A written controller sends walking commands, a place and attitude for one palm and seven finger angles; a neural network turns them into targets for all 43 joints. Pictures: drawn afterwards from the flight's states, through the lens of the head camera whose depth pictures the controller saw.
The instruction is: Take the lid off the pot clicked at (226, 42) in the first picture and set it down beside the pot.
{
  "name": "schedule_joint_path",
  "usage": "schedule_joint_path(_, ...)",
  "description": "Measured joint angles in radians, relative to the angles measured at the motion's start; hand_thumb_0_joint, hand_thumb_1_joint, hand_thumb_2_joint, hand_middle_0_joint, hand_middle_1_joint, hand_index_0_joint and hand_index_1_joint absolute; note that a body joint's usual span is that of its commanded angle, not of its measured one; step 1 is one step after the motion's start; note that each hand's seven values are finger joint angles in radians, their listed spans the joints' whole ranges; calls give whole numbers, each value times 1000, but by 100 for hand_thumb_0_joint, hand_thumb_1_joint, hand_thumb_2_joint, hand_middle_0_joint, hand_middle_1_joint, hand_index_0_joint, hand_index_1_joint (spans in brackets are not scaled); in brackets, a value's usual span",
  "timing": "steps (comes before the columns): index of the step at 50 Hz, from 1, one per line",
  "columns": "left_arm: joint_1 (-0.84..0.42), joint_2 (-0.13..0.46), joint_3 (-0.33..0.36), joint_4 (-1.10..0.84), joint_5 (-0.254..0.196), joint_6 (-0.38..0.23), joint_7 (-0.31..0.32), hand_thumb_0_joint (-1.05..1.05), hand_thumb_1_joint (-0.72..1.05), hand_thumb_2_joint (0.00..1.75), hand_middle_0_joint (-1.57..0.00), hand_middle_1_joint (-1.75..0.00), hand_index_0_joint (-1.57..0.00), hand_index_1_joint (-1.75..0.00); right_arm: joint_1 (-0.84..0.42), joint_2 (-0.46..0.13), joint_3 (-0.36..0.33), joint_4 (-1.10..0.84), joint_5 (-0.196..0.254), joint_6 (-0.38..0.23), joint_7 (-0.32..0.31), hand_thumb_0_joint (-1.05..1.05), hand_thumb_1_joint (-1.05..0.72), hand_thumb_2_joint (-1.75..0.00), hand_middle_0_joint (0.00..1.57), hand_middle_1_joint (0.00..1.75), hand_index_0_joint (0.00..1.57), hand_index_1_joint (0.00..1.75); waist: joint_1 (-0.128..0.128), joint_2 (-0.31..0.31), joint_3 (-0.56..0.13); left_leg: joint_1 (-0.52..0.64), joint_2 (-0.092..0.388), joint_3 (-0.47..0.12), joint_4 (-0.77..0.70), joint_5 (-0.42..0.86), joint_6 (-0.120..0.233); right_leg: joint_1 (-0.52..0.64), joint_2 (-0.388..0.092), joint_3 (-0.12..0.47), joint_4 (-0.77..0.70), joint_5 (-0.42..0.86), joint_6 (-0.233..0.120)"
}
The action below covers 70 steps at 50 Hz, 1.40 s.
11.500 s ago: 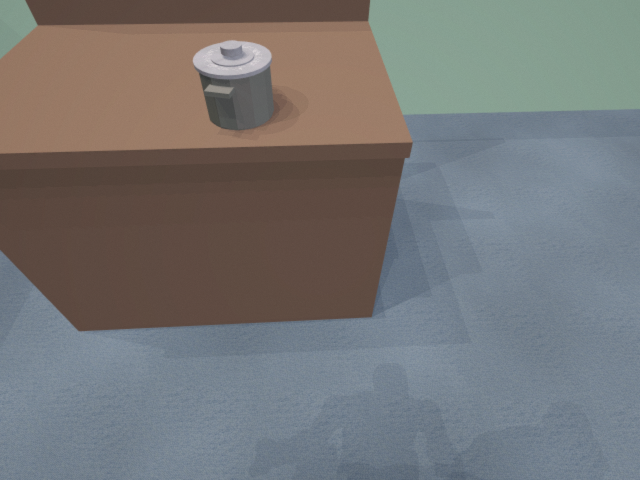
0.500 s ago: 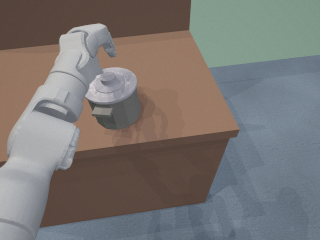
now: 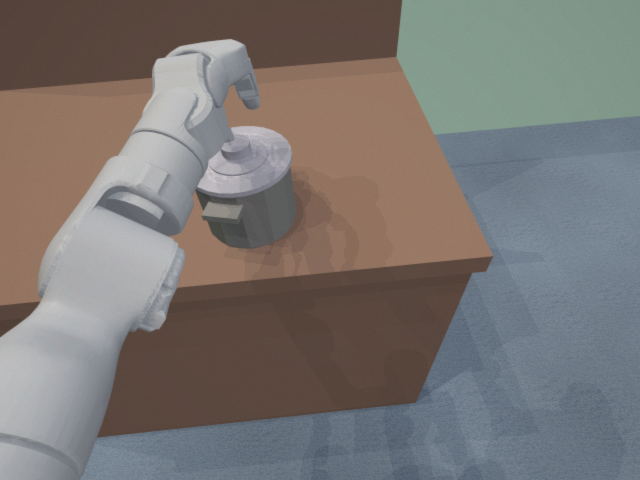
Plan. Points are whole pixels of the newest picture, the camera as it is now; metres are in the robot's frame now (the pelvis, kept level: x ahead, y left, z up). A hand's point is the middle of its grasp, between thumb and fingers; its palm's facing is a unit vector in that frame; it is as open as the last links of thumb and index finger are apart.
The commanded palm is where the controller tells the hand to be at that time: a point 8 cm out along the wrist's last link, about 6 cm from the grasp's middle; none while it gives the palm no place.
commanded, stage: move the open hand above the knob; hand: left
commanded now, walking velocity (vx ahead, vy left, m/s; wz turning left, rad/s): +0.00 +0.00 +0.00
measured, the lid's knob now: (235, 147) +0.54 +0.11 +0.14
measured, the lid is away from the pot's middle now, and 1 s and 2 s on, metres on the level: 0.00 0.00 0.00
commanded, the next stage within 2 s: lower the open fingers around the knob in 0.22 s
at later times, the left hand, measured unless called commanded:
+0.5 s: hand (207, 121) +0.50 +0.13 +0.21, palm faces -0.34 -0.13 -0.93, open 9.9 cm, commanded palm +0.49 +0.13 +0.26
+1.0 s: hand (217, 137) +0.50 +0.12 +0.19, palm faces -0.39 -0.10 -0.92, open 10.0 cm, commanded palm +0.50 +0.11 +0.22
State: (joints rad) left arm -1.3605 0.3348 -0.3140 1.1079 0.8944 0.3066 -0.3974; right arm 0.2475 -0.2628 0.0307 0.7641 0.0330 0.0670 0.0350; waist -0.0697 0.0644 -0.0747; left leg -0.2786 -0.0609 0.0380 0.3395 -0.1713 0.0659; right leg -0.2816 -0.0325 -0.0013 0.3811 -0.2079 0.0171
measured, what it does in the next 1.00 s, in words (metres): stands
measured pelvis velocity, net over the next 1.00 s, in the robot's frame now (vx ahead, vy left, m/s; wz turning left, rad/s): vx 0.01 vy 0.01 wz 0.00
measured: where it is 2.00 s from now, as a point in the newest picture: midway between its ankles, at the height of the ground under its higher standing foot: outside the picture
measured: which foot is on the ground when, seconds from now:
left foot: down 0.00-1.00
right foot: down 0.00-1.00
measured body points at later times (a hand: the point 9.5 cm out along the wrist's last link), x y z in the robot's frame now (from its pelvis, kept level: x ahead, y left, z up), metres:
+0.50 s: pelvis +0.01 +0.00 +0.00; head +0.04 -0.02 +0.45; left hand +0.51 +0.13 +0.26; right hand +0.04 -0.28 -0.13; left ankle +0.00 +0.08 -0.75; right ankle -0.01 -0.13 -0.75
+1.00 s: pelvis +0.01 +0.01 +0.00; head +0.05 +0.00 +0.45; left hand +0.51 +0.12 +0.24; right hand +0.04 -0.25 -0.14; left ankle +0.00 +0.08 -0.75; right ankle -0.01 -0.13 -0.75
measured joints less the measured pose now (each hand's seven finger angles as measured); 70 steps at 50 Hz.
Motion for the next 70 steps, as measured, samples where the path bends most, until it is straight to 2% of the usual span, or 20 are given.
schedule_joint_path(4, 4, 12, 3, -15, 18, -20, -1, 0, -31, 154, -88, -8, -87, -8, 45, -1, -7, 5, -8, -7, -5, 1, -91, -90, 20, 29, 20, 30, -8, 9, -2, -7, 2, 6, -7, 5, -1, -10, 2, 6, -4, 4, 0)
schedule_joint_path(9, 7, 36, 66, 32, 17, -22, -2, 0, -31, 154, -87, -8, -87, -8, 81, -15, -5, 23, -11, 2, -20, 1, -91, -90, 21, 29, 20, 30, -27, 12, -9, 5, 10, 20, -11, -3, -1, -2, 11, 21, -13, 6, -1)
schedule_joint_path(14, 10, 63, 42, 36, 31, -15, -11, 0, -31, 154, -87, -8, -87, -8, 105, -30, -18, 21, -7, -1, -25, 1, -91, -90, 20, 29, 20, 30, -36, 2, -2, 3, 16, 22, -9, -6, -4, -2, 17, 24, -16, 7, -5)
schedule_joint_path(18, 31, 80, 61, -1, 17, -36, -28, 0, -31, 154, -87, -8, -87, -8, 107, -39, -28, 16, -12, -8, -29, 1, -91, -90, 20, 29, 20, 30, -36, -7, 2, 2, 18, 22, -8, -8, -4, -1, 19, 23, -21, 8, -5)
schedule_joint_path(21, 15, 81, 57, 31, 1, -4, -54, 0, -31, 154, -87, -8, -87, -8, 99, -44, -33, 16, -10, -13, -29, 1, -91, -90, 20, 29, 20, 29, -37, -15, -1, 2, 18, 18, -7, -11, -4, 3, 19, 19, -26, 7, -5)
schedule_joint_path(26, 5, 69, 11, 41, 0, 31, -87, 0, -31, 154, -87, -8, -87, -8, 85, -48, -42, 8, -12, -22, -21, 1, -91, -90, 20, 29, 20, 29, -28, -16, -9, -5, 13, 5, 1, -16, -2, 7, 14, 6, -30, 3, -2)
schedule_joint_path(32, 28, 39, -13, 6, -18, 27, -121, 0, -31, 154, -87, -8, -87, -8, 54, -37, -40, -5, -18, -17, -15, 1, -91, -90, 20, 29, 20, 29, -16, -21, -11, -14, 5, -7, 16, -23, 4, 5, 5, -6, -21, -6, 3)
schedule_joint_path(40, -7, 20, -13, 60, -5, 7, -81, 0, -31, 154, -87, -8, -88, -9, 26, -9, -26, -14, -15, -14, -19, 1, -91, -90, 20, 29, 20, 30, -25, -30, -8, -40, -2, -10, 33, -27, 8, -18, -2, -9, -6, -10, 7)
schedule_joint_path(49, -19, 0, -18, 99, -3, 16, -53, 0, -31, 154, -87, -8, -86, -8, 75, -6, -27, 22, -20, 7, -11, 1, -91, -90, 21, 29, 20, 30, -32, -14, -22, -60, -8, -6, 38, -28, 13, -40, -7, -4, 2, -12, 14)
schedule_joint_path(54, -27, -7, -9, 148, -14, 20, -52, 0, -31, 154, -87, -8, -83, -7, 95, -11, -24, 38, -20, 12, -16, 1, -91, -90, 21, 29, 20, 30, -50, -16, -16, -68, -4, 2, 47, -31, 14, -52, -3, 3, 11, -12, 13)
schedule_joint_path(56, -28, -3, -10, 144, 2, 20, -44, 0, -31, 154, -88, -9, -84, -7, 104, -15, -26, 39, -21, 10, -20, 1, -91, -90, 21, 29, 20, 30, -56, -18, -13, -74, -1, 5, 51, -31, 13, -59, -1, 7, 14, -10, 12)
schedule_joint_path(59, -40, 12, 11, 165, 3, 0, -30, 0, -31, 154, -89, -10, -85, -7, 114, -20, -28, 41, -22, 3, -29, 1, -91, -90, 21, 29, 20, 30, -71, -20, -12, -87, 3, 9, 59, -33, 12, -72, 4, 11, 20, -9, 10)
schedule_joint_path(63, -66, 32, 33, 207, 11, 6, -15, 0, -31, 154, -91, -11, -86, -8, 125, -28, -29, 42, -16, 0, -36, 1, -91, -90, 21, 29, 20, 30, -85, -26, -11, -96, 9, 16, 61, -33, 9, -84, 10, 18, 22, -6, 7)
schedule_joint_path(70, -112, 51, 29, 259, 34, 20, -14, 0, -31, 154, -94, -12, -87, -8, 131, -41, -30, 48, -11, 6, -41, 1, -91, -90, 21, 29, 20, 30, -105, -31, -9, -125, 18, 17, 79, -40, 5, -110, 17, 18, 32, -7, 3)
